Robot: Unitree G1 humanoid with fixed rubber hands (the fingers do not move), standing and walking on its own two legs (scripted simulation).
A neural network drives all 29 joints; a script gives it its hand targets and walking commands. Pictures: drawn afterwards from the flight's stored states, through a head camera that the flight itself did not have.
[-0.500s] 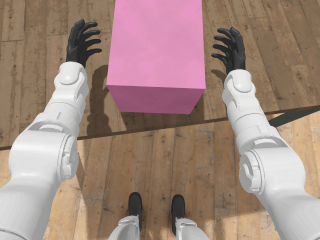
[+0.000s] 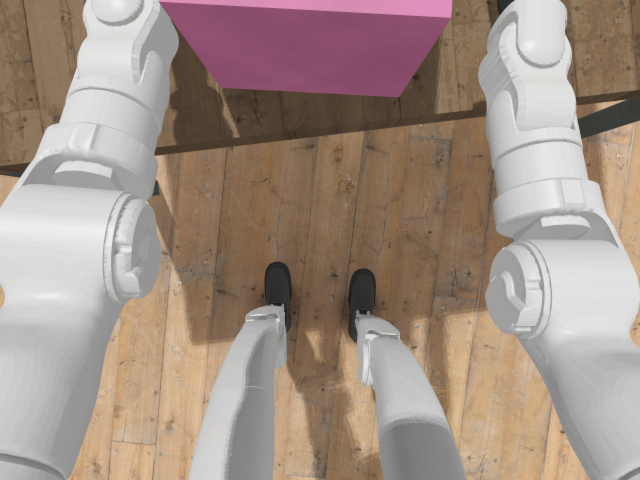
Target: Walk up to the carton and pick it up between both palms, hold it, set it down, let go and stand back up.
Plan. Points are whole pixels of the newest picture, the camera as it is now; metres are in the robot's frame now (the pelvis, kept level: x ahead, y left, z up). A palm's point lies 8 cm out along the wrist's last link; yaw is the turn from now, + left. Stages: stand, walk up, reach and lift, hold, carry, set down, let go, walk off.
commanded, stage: reach and lift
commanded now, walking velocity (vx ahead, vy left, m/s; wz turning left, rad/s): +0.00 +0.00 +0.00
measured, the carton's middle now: out of the picture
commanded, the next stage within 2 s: none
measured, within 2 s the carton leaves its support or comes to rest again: neither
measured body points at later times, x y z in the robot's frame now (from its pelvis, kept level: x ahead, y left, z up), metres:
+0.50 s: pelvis +0.08 +0.03 -0.01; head +0.30 +0.03 +0.39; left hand +0.55 +0.20 -0.04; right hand +0.56 -0.07 -0.04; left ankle +0.09 +0.12 -0.73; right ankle +0.08 -0.10 -0.73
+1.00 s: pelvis +0.10 +0.00 -0.01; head +0.29 +0.02 +0.40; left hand +0.55 +0.20 -0.04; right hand +0.56 -0.08 -0.04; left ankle +0.09 +0.12 -0.73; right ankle +0.08 -0.11 -0.73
